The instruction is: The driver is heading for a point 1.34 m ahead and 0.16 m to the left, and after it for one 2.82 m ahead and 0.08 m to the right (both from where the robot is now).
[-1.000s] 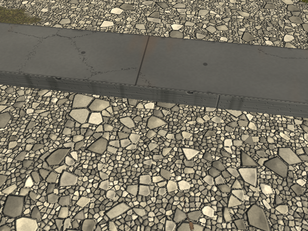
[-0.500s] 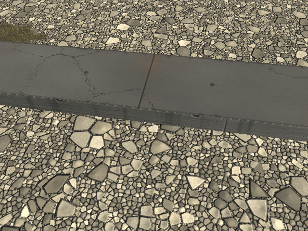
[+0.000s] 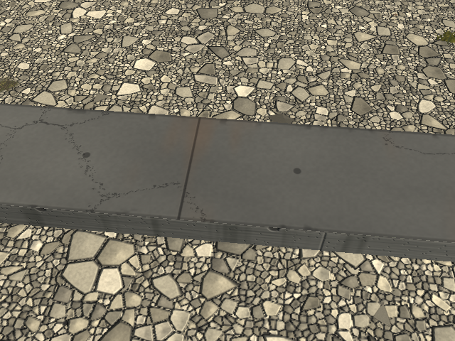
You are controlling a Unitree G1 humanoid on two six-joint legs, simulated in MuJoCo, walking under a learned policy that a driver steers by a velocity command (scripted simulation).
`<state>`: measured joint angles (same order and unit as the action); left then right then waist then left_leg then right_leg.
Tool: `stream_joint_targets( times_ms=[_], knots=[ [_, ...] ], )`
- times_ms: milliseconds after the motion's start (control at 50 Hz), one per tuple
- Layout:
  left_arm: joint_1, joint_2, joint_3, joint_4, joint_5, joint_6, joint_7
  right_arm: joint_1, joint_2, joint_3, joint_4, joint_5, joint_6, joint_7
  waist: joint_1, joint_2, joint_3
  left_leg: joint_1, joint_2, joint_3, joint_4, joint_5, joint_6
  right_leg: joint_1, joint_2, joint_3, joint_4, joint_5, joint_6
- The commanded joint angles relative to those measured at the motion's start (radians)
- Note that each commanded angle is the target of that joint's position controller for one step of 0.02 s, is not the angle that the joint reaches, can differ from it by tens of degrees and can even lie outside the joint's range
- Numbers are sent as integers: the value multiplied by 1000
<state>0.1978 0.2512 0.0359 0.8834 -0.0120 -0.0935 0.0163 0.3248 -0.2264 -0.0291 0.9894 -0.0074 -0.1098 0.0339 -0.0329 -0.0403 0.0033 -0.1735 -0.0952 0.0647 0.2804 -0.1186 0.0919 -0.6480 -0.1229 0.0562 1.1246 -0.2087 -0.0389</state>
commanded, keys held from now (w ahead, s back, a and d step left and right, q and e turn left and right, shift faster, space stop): no key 1.00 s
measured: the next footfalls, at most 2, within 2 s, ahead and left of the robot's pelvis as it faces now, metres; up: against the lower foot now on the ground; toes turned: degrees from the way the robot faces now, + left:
right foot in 0.24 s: +0.27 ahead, -0.13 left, +0.00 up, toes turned -2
left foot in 0.56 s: +0.19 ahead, +0.07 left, +0.00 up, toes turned +2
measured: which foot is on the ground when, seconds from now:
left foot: down 0.00-0.24, up 0.26-0.54, down 0.56-1.00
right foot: up 0.00-0.22, down 0.24-1.00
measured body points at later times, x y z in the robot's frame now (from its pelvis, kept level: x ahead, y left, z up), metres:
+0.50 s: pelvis +0.15 -0.05 -0.01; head +0.17 -0.06 +0.44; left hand +0.19 +0.18 -0.15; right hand +0.17 -0.29 -0.17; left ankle +0.14 +0.08 -0.73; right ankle +0.23 -0.13 -0.74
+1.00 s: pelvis +0.18 -0.02 -0.01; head +0.19 -0.02 +0.44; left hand +0.22 +0.22 -0.16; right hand +0.20 -0.25 -0.16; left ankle +0.15 +0.07 -0.74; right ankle +0.23 -0.13 -0.74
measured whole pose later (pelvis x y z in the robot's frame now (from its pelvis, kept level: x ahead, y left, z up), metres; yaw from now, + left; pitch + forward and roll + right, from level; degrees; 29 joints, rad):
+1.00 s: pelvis +0.18 -0.02 -0.01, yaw +1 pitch -1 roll +0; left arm 0.21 0.19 0.04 1.07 0.00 -0.01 0.04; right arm 0.27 -0.17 -0.01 1.08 0.00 -0.03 -0.03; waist 0.00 0.00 0.04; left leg -0.15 -0.03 0.04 0.47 -0.30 0.04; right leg -0.28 0.00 -0.04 0.46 -0.16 -0.02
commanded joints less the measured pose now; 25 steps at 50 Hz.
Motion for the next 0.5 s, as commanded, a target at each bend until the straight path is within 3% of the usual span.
stream_joint_targets(
  times_ms=[20, 60, 120, 140, 160, 180, 220, 240, 260, 280, 300, 320, 340, 360, 400, 440, 500],
  knots=[
    [49, 39, 11, -38, 15, 5, 9, -61, -129, -17, -60, -7, -16, -18, 59, 70, 57, -134, 269, -163, -161, 327, 165, 33, -24, -12, -168, 137, 36],
    [-18, 15, 2, -51, 15, 0, 5, -30, -141, -17, -52, -3, -5, -28, 33, 79, 30, -116, 235, -95, -119, 448, 128, 102, 13, -45, -344, 237, 39],
    [-99, 22, -1, -66, 7, 6, -3, 27, -160, -18, -25, 10, 11, -33, -7, 99, 0, -31, 247, -95, -69, 427, 111, 156, 56, -55, -476, 296, 46],
    [-51, -15, -17, -51, 52, 21, -21, 92, -94, -4, 5, -13, 12, -25, 5, 103, -7, 8, 240, -67, -27, 439, 91, 203, 79, -109, -490, 261, 36],
    [-56, -7, -15, -49, 55, 23, -25, 110, -86, -3, 14, -17, 13, -24, -9, 127, -2, 13, 245, -82, 3, 439, 77, 232, 88, -104, -510, 234, 26],
    [-47, 15, -9, -48, 54, 20, -23, 98, -98, -6, 12, -20, 14, -27, 4, 134, 5, 31, 257, -104, 40, 432, 62, 259, 92, -89, -544, 193, 15],
    [78, 46, 2, 3, 64, -2, -16, 63, -116, -13, 7, -14, 18, -37, 60, 90, -9, 54, 228, -118, 187, 357, 20, 398, 97, -71, -723, 250, -7],
    [157, 101, 12, 24, 71, -21, -9, 101, -101, -9, 1, -13, 16, -43, 67, 16, -75, 6, 181, -97, 318, 187, -9, 549, -11, 9, -712, 579, -15],
    [211, 164, 24, 29, 73, -20, -8, 265, 2, 16, 16, 12, 19, -49, 15, -169, -209, -156, 98, -35, 527, -307, -38, 795, -255, 221, -615, 1046, -139],
    [218, 121, 20, 30, 37, -2, -10, 278, -33, 9, 54, 28, 45, -55, 51, -189, -304, -187, 57, -57, 661, -525, -44, 789, -293, 321, -655, 1025, -246],
    [176, 88, 9, 19, 20, 5, -14, 195, -86, -4, 37, 8, 62, -51, 46, -120, -240, -221, 69, -87, 701, -542, -47, 712, -250, 299, -724, 821, -241],
    [118, 67, 2, 15, 22, 13, -11, 124, -79, -6, 26, -9, 73, -46, 33, -81, -163, -234, 88, -92, 701, -496, -51, 627, -210, 262, -779, 633, -213],
    [76, 48, -6, 12, 28, 20, -3, 86, -61, -4, 23, -15, 84, -41, 15, -63, -109, -212, 112, -95, 664, -441, -57, 543, -174, 213, -826, 525, -182],
    [45, 41, -9, 13, 29, 25, 5, 82, -40, 1, 26, -20, 96, -38, -7, -78, -79, -158, 125, -89, 615, -393, -64, 461, -139, 161, -858, 451, -159],
    [35, 29, -12, 27, 37, 31, 8, 115, -4, 13, 59, -21, 114, -45, -20, -68, -75, -80, 108, -61, 549, -349, -73, 396, -91, 91, -870, 389, -142],
    [50, 33, -11, 47, 37, 35, 7, 105, -5, 17, 70, -15, 123, -55, -11, -71, -75, -55, 103, -51, 464, -321, -75, 386, -78, 76, -872, 276, -143],
    [50, 47, -5, 70, 27, 54, 3, 98, -1, 23, 87, -14, 128, -61, -11, -75, -47, 16, 95, -28, 312, -200, -63, 317, -62, 85, -887, -39, -125]
  ],
)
